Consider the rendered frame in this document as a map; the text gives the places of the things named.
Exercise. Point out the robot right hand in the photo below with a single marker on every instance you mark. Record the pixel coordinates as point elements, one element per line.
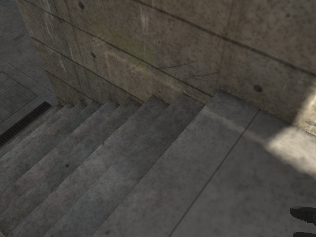
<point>307,214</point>

